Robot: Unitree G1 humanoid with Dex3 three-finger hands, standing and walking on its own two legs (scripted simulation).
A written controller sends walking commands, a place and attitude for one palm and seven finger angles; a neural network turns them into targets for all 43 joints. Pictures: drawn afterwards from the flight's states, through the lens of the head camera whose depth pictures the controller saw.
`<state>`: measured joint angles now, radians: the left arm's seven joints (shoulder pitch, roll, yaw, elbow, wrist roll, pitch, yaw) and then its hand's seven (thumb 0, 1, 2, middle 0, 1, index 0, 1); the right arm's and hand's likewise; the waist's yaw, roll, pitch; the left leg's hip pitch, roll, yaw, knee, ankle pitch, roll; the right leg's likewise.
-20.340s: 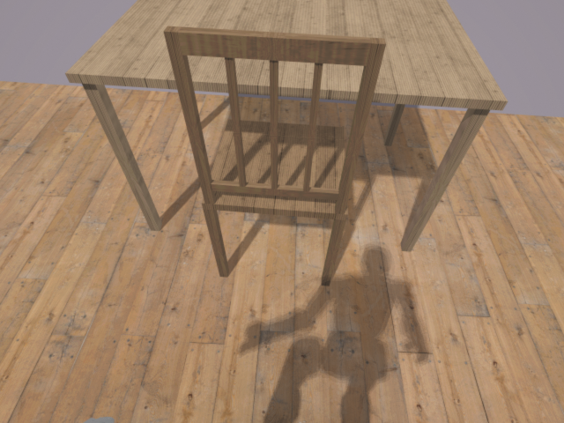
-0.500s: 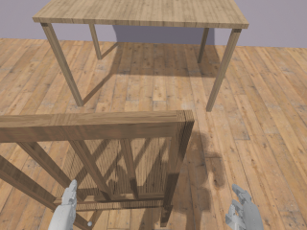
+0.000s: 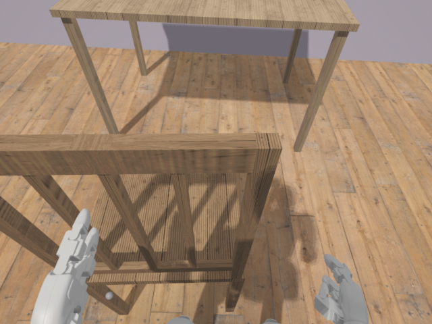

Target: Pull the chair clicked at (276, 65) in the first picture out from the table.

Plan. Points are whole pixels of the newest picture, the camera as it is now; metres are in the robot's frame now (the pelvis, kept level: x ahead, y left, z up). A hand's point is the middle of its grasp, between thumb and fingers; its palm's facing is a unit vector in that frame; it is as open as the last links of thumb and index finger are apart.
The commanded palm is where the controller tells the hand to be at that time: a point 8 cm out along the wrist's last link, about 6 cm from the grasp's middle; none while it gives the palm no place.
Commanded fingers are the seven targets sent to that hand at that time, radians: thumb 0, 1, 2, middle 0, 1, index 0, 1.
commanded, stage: draw the hand back to the body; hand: left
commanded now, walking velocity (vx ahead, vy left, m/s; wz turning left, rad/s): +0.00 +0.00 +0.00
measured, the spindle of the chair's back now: (137, 230) +0.27 +0.17 +0.03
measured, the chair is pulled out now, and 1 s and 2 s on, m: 0.70 0.69 0.70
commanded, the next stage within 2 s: step back with the hand held close in 1.30 s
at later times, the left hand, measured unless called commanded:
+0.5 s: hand (76, 276) +0.17 +0.20 +0.12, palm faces +0.16 -0.90 -0.42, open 14.4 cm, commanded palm +0.14 +0.26 +0.18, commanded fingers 0.00 0.17 0.55 -0.10 -0.15 -0.10 -0.15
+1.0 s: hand (45, 236) +0.20 +0.23 +0.17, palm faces +0.34 -0.79 -0.50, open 7.4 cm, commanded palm +0.17 +0.27 +0.25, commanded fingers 0.00 0.90 0.90 -0.20 -0.30 -0.20 -0.30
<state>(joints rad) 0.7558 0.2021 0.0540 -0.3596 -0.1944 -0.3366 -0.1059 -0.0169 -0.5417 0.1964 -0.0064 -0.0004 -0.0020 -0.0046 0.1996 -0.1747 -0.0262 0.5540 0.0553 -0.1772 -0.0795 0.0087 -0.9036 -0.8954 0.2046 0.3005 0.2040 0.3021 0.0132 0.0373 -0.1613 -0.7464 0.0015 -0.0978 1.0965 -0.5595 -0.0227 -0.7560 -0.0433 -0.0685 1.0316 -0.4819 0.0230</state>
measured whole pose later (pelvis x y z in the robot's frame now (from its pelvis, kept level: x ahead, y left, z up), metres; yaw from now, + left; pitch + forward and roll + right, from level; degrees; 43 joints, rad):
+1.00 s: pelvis +0.03 -0.03 +0.07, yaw +0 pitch -4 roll +0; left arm 0.58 0.40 0.22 -0.38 -0.06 0.09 0.13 0.00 0.72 0.81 -0.19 -0.26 -0.39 -0.32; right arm 0.17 -0.24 0.03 0.66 0.02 -0.22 -0.11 0.01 -0.90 -0.90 0.20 0.30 0.20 0.30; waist 0.07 0.09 0.02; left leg -0.09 0.04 -0.08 0.49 -0.34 -0.05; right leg -0.14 -0.02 -0.08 0.52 -0.31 -0.01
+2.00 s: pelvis -0.05 -0.01 +0.06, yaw +0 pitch -1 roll -1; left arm 0.62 0.49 0.42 -0.62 -0.07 -0.11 0.18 0.01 0.89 0.89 -0.22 -0.30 -0.32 -0.35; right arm 0.18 -0.19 0.01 0.60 0.01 -0.13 -0.11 0.01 -0.90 -0.90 0.20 0.30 0.20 0.30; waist 0.03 0.00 0.07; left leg -0.32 0.03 -0.08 0.58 -0.26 -0.04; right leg -0.33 -0.02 -0.06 0.52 -0.17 0.01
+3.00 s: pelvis -0.21 -0.01 +0.06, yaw -2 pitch +0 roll -3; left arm 0.58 0.44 0.43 -0.59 -0.06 -0.25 0.13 0.01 0.89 0.89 -0.22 -0.30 -0.21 -0.31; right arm 0.15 -0.18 0.00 0.63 0.00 -0.14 -0.05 0.01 -0.90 -0.89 0.21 0.30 0.21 0.30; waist 0.01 0.03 0.06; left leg -0.52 0.07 -0.07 0.67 -0.26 -0.04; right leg -0.26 0.03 -0.03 0.53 -0.28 0.00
